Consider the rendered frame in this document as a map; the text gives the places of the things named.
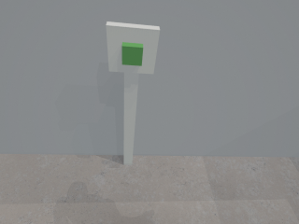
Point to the button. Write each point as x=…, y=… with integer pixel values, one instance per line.
x=131, y=53

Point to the panel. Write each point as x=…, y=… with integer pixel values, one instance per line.
x=148, y=35

